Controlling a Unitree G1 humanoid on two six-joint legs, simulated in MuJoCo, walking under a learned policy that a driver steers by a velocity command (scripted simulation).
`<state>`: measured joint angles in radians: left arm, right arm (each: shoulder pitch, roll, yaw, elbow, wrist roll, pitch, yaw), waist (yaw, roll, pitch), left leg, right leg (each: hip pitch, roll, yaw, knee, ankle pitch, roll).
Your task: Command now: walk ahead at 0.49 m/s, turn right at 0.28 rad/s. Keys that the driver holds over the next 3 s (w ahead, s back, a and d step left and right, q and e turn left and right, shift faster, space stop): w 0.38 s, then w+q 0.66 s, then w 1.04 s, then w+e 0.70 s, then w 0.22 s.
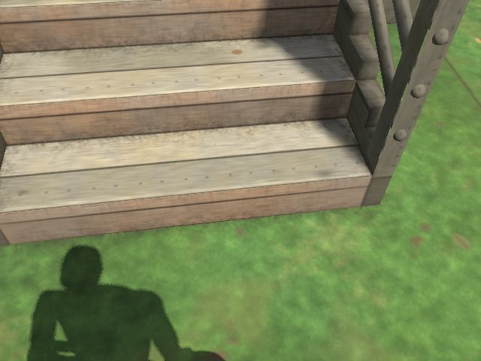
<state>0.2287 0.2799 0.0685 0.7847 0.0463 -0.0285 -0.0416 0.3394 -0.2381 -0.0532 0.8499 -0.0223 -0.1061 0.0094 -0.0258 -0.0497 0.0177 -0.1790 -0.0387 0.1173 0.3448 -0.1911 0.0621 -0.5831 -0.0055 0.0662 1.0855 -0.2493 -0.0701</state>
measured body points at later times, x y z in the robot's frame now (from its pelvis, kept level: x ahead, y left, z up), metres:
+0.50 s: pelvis +0.27 -0.05 +0.00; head +0.29 -0.07 +0.45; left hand +0.30 +0.21 -0.12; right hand +0.34 -0.31 -0.14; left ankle +0.30 +0.10 -0.67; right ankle +0.25 -0.12 -0.74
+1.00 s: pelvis +0.53 +0.02 +0.00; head +0.57 +0.04 +0.44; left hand +0.58 +0.29 -0.14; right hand +0.66 -0.24 -0.13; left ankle +0.54 +0.06 -0.74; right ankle +0.58 -0.15 -0.66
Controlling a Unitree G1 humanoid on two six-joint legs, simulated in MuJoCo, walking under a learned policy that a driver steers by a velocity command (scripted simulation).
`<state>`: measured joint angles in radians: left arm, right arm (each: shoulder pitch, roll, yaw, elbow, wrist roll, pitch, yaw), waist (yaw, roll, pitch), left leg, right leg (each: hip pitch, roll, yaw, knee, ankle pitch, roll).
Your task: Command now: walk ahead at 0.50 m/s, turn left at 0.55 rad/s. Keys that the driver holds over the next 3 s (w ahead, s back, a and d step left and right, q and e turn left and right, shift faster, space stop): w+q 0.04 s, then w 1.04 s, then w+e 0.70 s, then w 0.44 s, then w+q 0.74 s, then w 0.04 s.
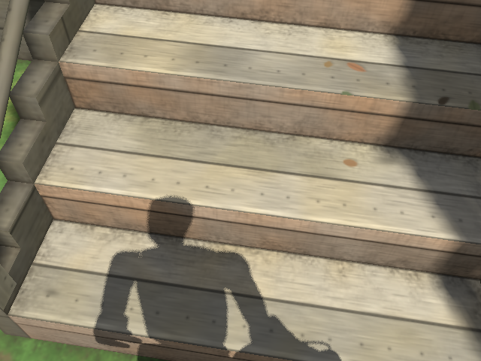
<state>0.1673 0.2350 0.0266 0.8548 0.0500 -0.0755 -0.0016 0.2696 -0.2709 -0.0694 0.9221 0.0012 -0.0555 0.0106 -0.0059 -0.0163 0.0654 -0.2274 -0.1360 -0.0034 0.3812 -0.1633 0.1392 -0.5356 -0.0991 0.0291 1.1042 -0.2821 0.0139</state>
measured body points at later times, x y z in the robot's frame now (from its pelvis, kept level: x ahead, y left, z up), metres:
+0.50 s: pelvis +0.28 -0.07 -0.01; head +0.31 -0.09 +0.44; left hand +0.34 +0.19 -0.13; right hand +0.38 -0.31 -0.16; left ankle +0.14 +0.06 -0.55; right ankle +0.25 -0.14 -0.74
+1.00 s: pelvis +0.53 -0.07 +0.15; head +0.53 -0.07 +0.60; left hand +0.71 +0.14 +0.07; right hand +0.50 -0.31 +0.00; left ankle +0.50 -0.03 -0.58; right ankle +0.57 -0.21 -0.28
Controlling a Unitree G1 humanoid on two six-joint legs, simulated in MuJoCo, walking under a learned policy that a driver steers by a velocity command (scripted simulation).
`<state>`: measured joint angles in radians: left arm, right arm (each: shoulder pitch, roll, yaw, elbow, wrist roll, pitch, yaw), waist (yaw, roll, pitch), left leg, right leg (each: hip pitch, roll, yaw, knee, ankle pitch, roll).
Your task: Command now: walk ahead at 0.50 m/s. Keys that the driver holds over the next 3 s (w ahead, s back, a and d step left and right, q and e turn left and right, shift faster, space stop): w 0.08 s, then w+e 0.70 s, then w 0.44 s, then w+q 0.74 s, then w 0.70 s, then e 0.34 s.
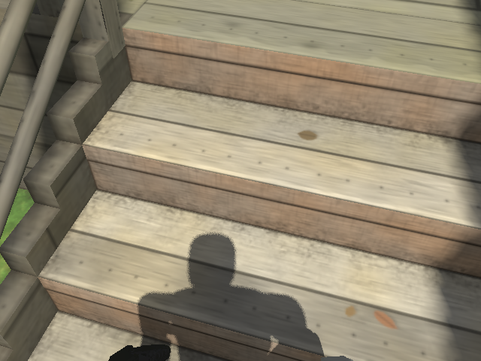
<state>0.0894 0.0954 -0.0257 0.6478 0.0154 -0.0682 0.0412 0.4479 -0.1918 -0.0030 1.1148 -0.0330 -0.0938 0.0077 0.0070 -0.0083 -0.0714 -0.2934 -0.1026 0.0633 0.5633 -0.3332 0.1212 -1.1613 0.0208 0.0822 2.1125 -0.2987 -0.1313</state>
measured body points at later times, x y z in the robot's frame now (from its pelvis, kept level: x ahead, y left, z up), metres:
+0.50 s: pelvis +0.28 -0.06 +0.16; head +0.29 -0.08 +0.61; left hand +0.25 +0.19 +0.03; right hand +0.48 -0.26 +0.09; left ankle +0.37 +0.05 -0.27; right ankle +0.23 -0.11 -0.57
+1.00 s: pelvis +0.58 -0.11 +0.33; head +0.59 -0.11 +0.78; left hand +0.90 -0.06 +0.30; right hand +0.44 -0.33 +0.19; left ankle +0.58 +0.00 -0.40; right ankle +0.57 -0.27 -0.09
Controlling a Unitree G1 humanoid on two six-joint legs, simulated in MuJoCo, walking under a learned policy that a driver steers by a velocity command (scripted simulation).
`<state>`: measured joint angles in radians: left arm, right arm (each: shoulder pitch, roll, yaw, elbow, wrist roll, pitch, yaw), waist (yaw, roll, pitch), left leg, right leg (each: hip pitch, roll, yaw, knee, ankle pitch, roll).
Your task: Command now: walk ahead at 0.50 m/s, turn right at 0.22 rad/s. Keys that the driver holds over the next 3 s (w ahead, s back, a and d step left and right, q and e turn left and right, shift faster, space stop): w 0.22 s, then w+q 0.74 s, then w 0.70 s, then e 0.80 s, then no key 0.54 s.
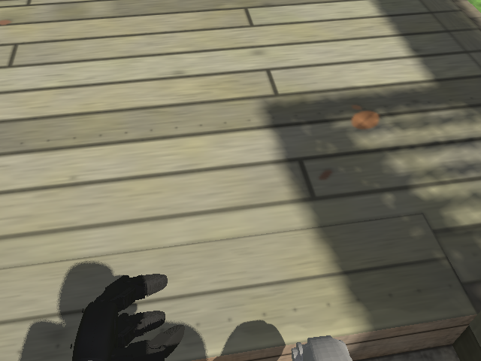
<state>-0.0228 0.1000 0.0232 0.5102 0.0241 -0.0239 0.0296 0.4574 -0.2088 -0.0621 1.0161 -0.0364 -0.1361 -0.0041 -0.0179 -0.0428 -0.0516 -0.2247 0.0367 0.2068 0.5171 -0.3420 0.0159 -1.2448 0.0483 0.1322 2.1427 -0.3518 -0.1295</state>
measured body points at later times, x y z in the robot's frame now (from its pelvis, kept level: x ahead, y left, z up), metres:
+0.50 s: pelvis +0.30 -0.05 +0.17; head +0.31 -0.06 +0.62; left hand +0.22 +0.20 +0.03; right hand +0.54 -0.21 +0.10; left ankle +0.35 +0.09 -0.24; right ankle +0.26 -0.14 -0.57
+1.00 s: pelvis +0.59 +0.03 +0.33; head +0.59 +0.05 +0.78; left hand +0.73 +0.30 +0.26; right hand +0.72 -0.21 +0.21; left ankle +0.53 +0.05 -0.41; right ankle +0.76 -0.09 -0.30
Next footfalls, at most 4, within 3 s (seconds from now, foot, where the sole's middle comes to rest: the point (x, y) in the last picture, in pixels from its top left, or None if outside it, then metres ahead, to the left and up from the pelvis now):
0.18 right None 0.30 -0.14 -0.61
0.68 left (220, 285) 0.57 0.06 -0.44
1.24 right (231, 173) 0.92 0.04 -0.44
1.76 left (133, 131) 1.09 0.33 -0.44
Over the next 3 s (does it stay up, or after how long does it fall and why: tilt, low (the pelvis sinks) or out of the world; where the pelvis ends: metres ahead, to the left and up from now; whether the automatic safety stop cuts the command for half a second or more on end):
stays up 1.07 0.22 0.33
